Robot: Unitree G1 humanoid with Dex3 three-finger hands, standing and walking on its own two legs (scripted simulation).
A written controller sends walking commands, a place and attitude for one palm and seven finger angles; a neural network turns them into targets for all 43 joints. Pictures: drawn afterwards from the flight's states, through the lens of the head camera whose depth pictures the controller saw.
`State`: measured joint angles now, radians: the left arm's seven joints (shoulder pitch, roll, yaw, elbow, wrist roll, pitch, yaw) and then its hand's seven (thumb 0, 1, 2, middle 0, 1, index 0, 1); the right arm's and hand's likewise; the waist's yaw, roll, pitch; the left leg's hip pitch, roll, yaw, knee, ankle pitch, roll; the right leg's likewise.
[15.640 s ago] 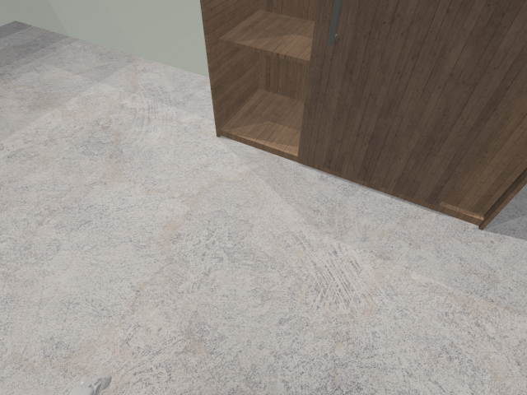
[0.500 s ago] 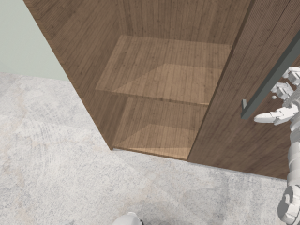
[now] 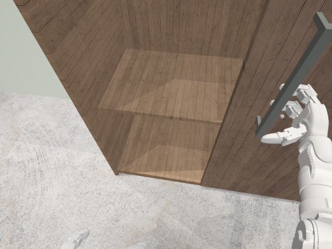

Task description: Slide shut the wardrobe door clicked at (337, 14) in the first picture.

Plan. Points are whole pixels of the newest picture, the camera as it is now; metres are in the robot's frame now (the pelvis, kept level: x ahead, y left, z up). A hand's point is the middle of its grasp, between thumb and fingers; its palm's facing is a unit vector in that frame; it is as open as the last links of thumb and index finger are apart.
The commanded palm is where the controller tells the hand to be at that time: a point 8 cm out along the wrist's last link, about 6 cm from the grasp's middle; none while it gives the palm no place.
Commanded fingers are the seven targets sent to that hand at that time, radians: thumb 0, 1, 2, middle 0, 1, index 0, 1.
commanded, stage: slide the fingers in behind the handle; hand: right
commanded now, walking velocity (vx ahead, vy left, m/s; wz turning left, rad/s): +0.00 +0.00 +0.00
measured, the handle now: (282, 89) +0.48 -0.21 +0.13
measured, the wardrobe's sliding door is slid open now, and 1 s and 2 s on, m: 0.51 0.51 0.51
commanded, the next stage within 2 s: grip the handle and tug to test in 0.94 s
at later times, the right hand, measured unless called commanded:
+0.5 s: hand (266, 111) +0.44 -0.18 +0.10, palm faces +0.05 +1.00 -0.01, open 14.0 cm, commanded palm +0.40 -0.23 +0.10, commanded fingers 0.00 0.50 -0.30 0.30 1.20 0.30 1.20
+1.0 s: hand (268, 113) +0.43 -0.19 +0.10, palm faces +0.05 +1.00 -0.01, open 14.0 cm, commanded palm +0.40 -0.24 +0.10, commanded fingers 0.00 0.50 -0.30 0.30 1.20 0.30 1.20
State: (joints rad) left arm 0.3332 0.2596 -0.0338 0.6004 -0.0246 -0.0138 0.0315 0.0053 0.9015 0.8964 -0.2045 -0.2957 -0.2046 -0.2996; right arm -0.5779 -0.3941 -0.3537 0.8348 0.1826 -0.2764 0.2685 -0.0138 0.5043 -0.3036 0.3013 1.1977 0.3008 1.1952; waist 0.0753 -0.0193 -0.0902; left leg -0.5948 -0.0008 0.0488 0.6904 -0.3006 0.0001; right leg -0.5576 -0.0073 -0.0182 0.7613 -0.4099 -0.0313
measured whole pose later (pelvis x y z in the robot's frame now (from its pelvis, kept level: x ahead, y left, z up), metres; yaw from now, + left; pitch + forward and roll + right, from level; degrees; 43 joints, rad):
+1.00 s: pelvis -0.01 +0.01 +0.00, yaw +0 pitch +12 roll +1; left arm 0.34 0.27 -0.03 0.61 -0.02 -0.02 0.03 0.01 0.90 0.90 -0.20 -0.30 -0.20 -0.30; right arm -0.63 -0.37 -0.34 0.88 0.16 -0.29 0.22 -0.01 0.50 -0.30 0.30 1.20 0.30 1.20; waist 0.08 -0.02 -0.08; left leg -0.61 -0.01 0.05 0.70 -0.30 0.01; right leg -0.56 -0.01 -0.02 0.76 -0.40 -0.02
